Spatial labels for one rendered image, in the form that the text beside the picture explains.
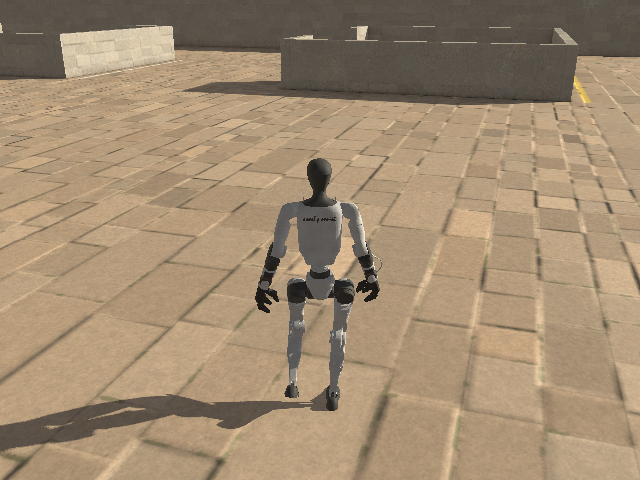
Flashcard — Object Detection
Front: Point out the right robot forearm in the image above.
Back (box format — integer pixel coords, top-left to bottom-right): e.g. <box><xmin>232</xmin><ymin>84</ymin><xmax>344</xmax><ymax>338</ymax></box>
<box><xmin>358</xmin><ymin>241</ymin><xmax>378</xmax><ymax>283</ymax></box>

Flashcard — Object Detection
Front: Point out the robot right thigh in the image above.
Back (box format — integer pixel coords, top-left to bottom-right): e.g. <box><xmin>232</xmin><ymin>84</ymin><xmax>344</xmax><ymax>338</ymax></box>
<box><xmin>329</xmin><ymin>278</ymin><xmax>355</xmax><ymax>349</ymax></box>

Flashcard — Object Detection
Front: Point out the left robot forearm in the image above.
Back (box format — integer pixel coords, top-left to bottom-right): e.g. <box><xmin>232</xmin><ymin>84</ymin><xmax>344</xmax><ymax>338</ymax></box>
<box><xmin>258</xmin><ymin>242</ymin><xmax>280</xmax><ymax>290</ymax></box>

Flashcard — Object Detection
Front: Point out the robot left hand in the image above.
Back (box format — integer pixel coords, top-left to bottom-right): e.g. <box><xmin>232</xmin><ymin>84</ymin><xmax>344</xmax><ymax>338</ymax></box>
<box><xmin>255</xmin><ymin>286</ymin><xmax>279</xmax><ymax>313</ymax></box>

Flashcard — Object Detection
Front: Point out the left robot upper arm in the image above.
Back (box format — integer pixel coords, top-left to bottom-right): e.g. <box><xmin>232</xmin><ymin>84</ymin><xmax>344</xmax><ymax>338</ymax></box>
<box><xmin>270</xmin><ymin>202</ymin><xmax>299</xmax><ymax>258</ymax></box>

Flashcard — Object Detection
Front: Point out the robot right hand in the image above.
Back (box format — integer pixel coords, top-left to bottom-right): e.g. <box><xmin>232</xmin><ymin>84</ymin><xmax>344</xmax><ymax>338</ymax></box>
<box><xmin>356</xmin><ymin>279</ymin><xmax>380</xmax><ymax>302</ymax></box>

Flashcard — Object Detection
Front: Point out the right robot shin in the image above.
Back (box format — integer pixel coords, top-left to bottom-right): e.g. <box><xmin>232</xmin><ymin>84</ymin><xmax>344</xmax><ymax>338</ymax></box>
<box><xmin>329</xmin><ymin>332</ymin><xmax>346</xmax><ymax>397</ymax></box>

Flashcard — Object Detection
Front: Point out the right robot upper arm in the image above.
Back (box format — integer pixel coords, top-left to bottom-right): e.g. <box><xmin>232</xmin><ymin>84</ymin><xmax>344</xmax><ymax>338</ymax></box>
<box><xmin>340</xmin><ymin>202</ymin><xmax>369</xmax><ymax>257</ymax></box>

